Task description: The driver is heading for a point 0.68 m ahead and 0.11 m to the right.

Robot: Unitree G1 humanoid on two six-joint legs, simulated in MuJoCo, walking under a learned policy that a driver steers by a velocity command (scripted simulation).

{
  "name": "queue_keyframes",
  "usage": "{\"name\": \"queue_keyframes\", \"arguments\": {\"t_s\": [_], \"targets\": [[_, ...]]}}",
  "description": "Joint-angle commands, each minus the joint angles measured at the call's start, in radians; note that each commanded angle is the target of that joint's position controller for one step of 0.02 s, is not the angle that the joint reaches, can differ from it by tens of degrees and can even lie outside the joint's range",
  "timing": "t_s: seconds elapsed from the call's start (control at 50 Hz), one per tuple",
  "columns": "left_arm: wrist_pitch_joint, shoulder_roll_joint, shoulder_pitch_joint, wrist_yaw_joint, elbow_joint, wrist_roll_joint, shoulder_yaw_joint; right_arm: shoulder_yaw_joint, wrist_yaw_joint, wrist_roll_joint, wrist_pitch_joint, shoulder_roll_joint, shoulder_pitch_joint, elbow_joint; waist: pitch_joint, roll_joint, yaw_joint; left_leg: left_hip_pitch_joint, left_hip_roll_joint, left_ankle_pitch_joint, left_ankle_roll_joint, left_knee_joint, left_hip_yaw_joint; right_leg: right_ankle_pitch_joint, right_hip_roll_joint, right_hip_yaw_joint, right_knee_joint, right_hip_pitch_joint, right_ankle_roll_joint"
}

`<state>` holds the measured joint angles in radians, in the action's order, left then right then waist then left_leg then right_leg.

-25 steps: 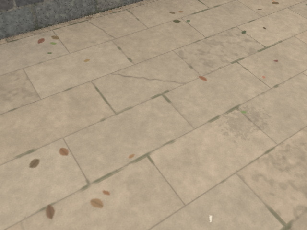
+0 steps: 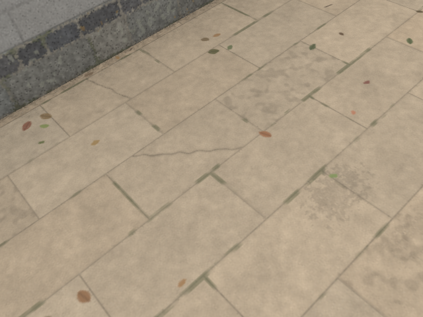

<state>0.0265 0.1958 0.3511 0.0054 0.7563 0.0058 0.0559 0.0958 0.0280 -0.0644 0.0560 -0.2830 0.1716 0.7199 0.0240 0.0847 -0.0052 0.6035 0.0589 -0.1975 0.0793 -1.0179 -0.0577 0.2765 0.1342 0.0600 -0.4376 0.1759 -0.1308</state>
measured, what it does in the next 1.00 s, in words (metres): walks ahead, turning right: left foot, then right foot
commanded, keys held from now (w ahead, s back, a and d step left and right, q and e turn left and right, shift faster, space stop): w+e+shift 0.06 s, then e+shift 0.40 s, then shift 0.38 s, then q+shift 0.16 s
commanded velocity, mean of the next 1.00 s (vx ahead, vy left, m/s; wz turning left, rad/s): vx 0.29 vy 0.00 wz -0.59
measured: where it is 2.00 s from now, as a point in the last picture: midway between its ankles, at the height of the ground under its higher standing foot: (271, 295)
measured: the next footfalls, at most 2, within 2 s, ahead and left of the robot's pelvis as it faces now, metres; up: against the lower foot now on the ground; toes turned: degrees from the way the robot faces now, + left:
left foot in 0.20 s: +0.29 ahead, +0.13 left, +0.00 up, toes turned -15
right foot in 0.60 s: +0.41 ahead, -0.16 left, +0.00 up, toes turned -30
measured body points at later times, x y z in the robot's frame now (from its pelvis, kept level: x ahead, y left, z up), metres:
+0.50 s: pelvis +0.26 +0.00 +0.00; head +0.32 -0.04 +0.44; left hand +0.54 +0.19 -0.09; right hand +0.23 -0.28 -0.13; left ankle +0.25 +0.14 -0.74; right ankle +0.32 -0.13 -0.69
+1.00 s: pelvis +0.34 -0.05 +0.00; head +0.35 -0.08 +0.45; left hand +0.58 +0.10 -0.11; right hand +0.29 -0.32 -0.14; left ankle +0.38 +0.06 -0.71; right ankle +0.38 -0.14 -0.74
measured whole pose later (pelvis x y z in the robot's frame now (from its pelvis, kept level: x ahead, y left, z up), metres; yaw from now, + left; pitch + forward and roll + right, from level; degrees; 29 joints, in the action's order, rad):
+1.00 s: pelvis +0.34 -0.05 +0.00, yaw -29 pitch +0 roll +0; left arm -0.04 0.22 0.19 -0.01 0.70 0.03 0.01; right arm 0.01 0.01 -0.01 -0.07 -0.27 0.26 0.81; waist 0.04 0.03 0.01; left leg 0.31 0.00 -0.44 -0.02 -0.78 0.01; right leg 0.12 0.06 -0.07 -0.45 0.33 -0.10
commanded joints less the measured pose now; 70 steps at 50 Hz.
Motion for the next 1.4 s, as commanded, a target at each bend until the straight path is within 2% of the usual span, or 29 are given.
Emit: {"name": "queue_keyframes", "arguments": {"t_s": [0.02,0.12,0.18,0.2,0.22,0.24,0.26,0.3,0.34,0.46,0.54,0.58,0.6,0.62,0.64,0.66,0.72,0.8,0.88,0.96,1.06,1.08,1.1,1.12,1.14,1.18,1.22,1.32,1.4], "targets": [[0.037,0.174,-0.03,0.003,-0.099,-0.004,0.043,-0.03,0.009,0.017,0.011,-0.026,-0.142,-0.096,0.035,-0.087,-0.007,-0.017,-0.019,0.067,0.038,0.15,0.014,0.031,-0.219,0.314,0.259,0.094,-0.13],[0.046,0.209,0.073,0.022,-0.056,0.003,0.058,-0.059,0.002,0.034,0.006,-0.031,-0.275,-0.152,0.059,-0.114,-0.058,-0.084,-0.093,0.041,-0.017,0.397,0.037,-0.397,-0.214,0.352,0.158,-0.036,-0.106],[0.037,0.229,0.041,0.018,-0.042,-0.017,0.063,-0.055,-0.021,0.029,0.025,-0.091,-0.121,-0.133,-0.054,-0.148,0.026,-0.419,-0.149,0.065,-0.076,0.545,0.024,-0.8,-0.156,0.337,-0.085,-0.001,-0.009],[0.042,0.243,-0.015,0.02,-0.057,-0.035,0.064,-0.041,-0.039,0.017,0.042,-0.149,0.029,-0.117,-0.145,-0.119,0.114,-0.651,-0.072,0.144,-0.117,0.601,-0.043,-0.744,-0.112,0.311,-0.281,0.098,0.027],[0.045,0.165,0.005,0.011,-0.092,-0.058,0.043,-0.014,-0.067,-0.009,0.041,-0.25,0.186,-0.113,-0.307,0.029,0.148,-0.911,0.22,0.245,-0.183,0.564,-0.246,-0.255,-0.073,0.208,-0.563,0.247,0.051],[0.024,0.116,0.141,-0.01,-0.131,-0.077,0.026,-0.004,-0.066,-0.009,0.025,-0.298,0.178,-0.114,-0.478,0.229,0.072,-1.05,0.502,0.54,-0.288,0.558,-0.615,0.429,0.025,0.063,-0.779,0.43,0.064],[-0.008,0.227,0.093,-0.025,-0.092,-0.032,0.045,-0.021,-0.061,0.013,0.008,-0.179,0.145,-0.115,-0.352,0.008,0.075,-0.938,0.422,0.576,-0.279,0.527,-0.503,0.318,-0.093,0.034,-0.816,0.488,0.063],[-0.027,0.186,-0.002,-0.011,-0.109,-0.015,0.04,-0.058,-0.054,0.027,0.005,-0.066,0.059,-0.108,-0.13,-0.023,0.036,-0.75,0.285,0.732,-0.226,0.57,-0.224,0.207,-0.135,0.015,-0.772,0.524,0.096],[-0.064,0.178,-0.005,0.01,-0.115,0.02,0.046,-0.059,-0.057,0.036,0.017,-0.078,0.05,-0.089,-0.066,0.047,0.002,-0.627,0.245,0.735,-0.214,0.619,-0.11,0.171,-0.141,-0.018,-0.767,0.495,0.134],[-0.076,0.14,-0.123,0.064,-0.198,0.024,0.023,-0.046,-0.051,0.06,0.026,-0.104,-0.053,-0.07,-0.031,0.087,-0.049,-0.475,0.199,0.626,-0.193,0.696,0.137,-0.082,-0.173,-0.082,-0.47,0.402,0.136],[-0.06,0.162,-0.126,0.07,-0.191,0.035,0.02,-0.029,-0.046,0.064,0.018,-0.149,0.008,-0.032,-0.06,0.069,-0.03,-0.457,0.172,0.667,-0.156,0.569,0.202,-0.13,-0.102,-0.162,-0.237,0.194,0.077],[-0.043,0.184,-0.01,0.062,-0.158,0.051,0.03,-0.023,-0.044,0.079,0.005,-0.171,0.034,-0.025,-0.113,0.013,-0.084,-0.443,0.147,0.653,-0.132,0.348,0.215,-0.182,-0.056,-0.158,-0.1,0.035,0.034],[-0.025,0.235,0.06,0.048,-0.137,0.061,0.044,-0.029,-0.039,0.071,0.0,-0.155,0.078,-0.024,-0.167,-0.093,-0.114,-0.36,0.082,0.402,-0.093,0.119,0.233,-0.415,-0.115,-0.08,-0.033,-0.104,-0.003],[-0.015,0.332,0.035,0.028,-0.166,0.049,0.054,-0.056,-0.029,0.036,-0.019,-0.039,0.166,-0.049,-0.224,-0.313,-0.035,-0.141,-0.031,-0.512,-0.061,-0.211,0.248,-1.012,-0.431,0.251,-0.112,-0.251,-0.066],[-0.026,0.374,0.041,0.015,-0.195,-0.008,0.068,-0.047,-0.044,0.035,-0.05,-0.095,0.251,-0.035,-0.431,-0.317,-0.051,-0.115,-0.077,-0.5,-0.054,-0.354,0.071,-1.102,-0.56,0.471,-0.05,-0.308,-0.212],[-0.04,0.316,-0.014,-0.001,-0.202,-0.021,0.055,-0.045,-0.051,0.034,-0.066,-0.115,0.209,-0.024,-0.393,-0.216,-0.051,-0.08,-0.035,-0.415,-0.052,-0.377,0.036,-0.893,-0.531,0.402,-0.02,-0.28,-0.217],[-0.057,0.199,-0.135,-0.021,-0.186,-0.002,0.012,-0.051,-0.044,0.033,-0.077,-0.124,0.112,-0.018,-0.147,-0.19,-0.005,-0.129,-0.003,-0.264,-0.062,-0.193,0.046,-0.467,-0.359,0.238,0.104,0.002,-0.11],[-0.037,0.184,-0.131,-0.006,-0.152,0.012,0.004,-0.06,-0.037,0.042,-0.104,-0.083,0.156,0.027,-0.144,-0.141,0.02,-0.244,-0.04,-0.232,-0.075,-0.055,0.065,-0.503,-0.318,0.149,0.127,0.055,-0.085],[-0.038,0.123,-0.159,-0.005,-0.133,0.025,-0.019,-0.075,-0.031,0.051,-0.115,-0.044,0.131,0.05,-0.118,-0.18,0.009,-0.326,-0.041,-0.211,-0.08,0.178,0.064,-0.134,-0.306,0.119,0.195,0.094,-0.067],[-0.058,0.202,-0.132,-0.02,-0.107,0.03,0.008,-0.056,-0.022,0.061,-0.115,-0.095,0.081,0.026,-0.054,-0.203,-0.009,-0.3,-0.076,-0.25,-0.102,0.222,0.087,0.025,-0.354,0.13,0.195,0.102,-0.086],[-0.069,0.212,-0.164,-0.046,-0.104,0.017,0.021,-0.057,-0.003,0.058,-0.101,-0.062,0.146,0.026,-0.054,-0.156,0.032,-0.427,-0.086,-0.203,-0.156,0.452,0.111,0.01,-0.37,0.045,0.106,0.141,-0.039],[-0.069,0.212,-0.161,-0.049,-0.1,0.016,0.025,-0.051,-0.002,0.05,-0.096,-0.082,0.156,0.022,-0.023,-0.111,0.041,-0.457,-0.067,-0.152,-0.18,0.57,0.04,0.037,-0.346,0.003,0.034,0.195,0.01],[-0.069,0.173,-0.149,-0.048,-0.119,0.012,0.02,-0.036,-0.007,0.031,-0.088,-0.147,0.168,0.006,-0.005,0.088,0.031,-0.477,0.108,-0.151,-0.223,0.759,-0.257,0.091,-0.246,-0.103,-0.199,0.298,0.081],[-0.061,0.158,-0.23,-0.056,-0.183,0.005,0.012,0.003,-0.013,0.036,-0.092,-0.282,0.162,-0.008,0.095,0.205,0.049,-0.406,0.31,0.08,-0.335,0.81,-0.604,0.276,-0.049,-0.152,-0.339,0.501,0.139],[-0.064,0.162,-0.27,-0.055,-0.187,0.02,0.011,0.01,-0.028,0.026,-0.093,-0.267,0.206,0.007,0.093,0.093,0.057,-0.388,0.293,0.217,-0.384,0.783,-0.547,0.274,-0.086,-0.028,-0.534,0.471,0.144],[-0.066,0.172,-0.212,-0.042,-0.163,0.009,0.016,0.002,-0.037,0.048,-0.098,-0.213,0.094,-0.013,0.063,-0.007,-0.02,-0.409,0.155,0.265,-0.327,0.724,-0.364,0.133,-0.104,0.01,-0.595,0.463,0.156],[-0.071,0.187,-0.175,-0.034,-0.14,0.033,0.019,-0.004,-0.034,0.06,-0.096,-0.171,0.058,-0.045,-0.019,0.017,-0.014,-0.486,0.084,0.439,-0.305,0.669,-0.298,0.092,-0.097,-0.011,-0.641,0.442,0.175],[-0.057,0.163,-0.283,-0.031,-0.197,0.01,-0.007,0.022,-0.033,0.065,-0.106,-0.21,0.187,-0.025,-0.053,0.02,0.059,-0.647,0.085,0.46,-0.321,0.621,-0.392,0.097,-0.097,0.018,-0.501,0.513,0.182],[-0.045,0.208,-0.339,-0.006,-0.208,0.02,-0.003,0.034,-0.013,0.042,-0.093,-0.235,0.164,-0.052,-0.024,0.078,0.084,-0.521,0.055,-0.436,-0.341,0.758,-0.569,0.138,-0.086,0.027,-0.339,0.413,0.182]]}}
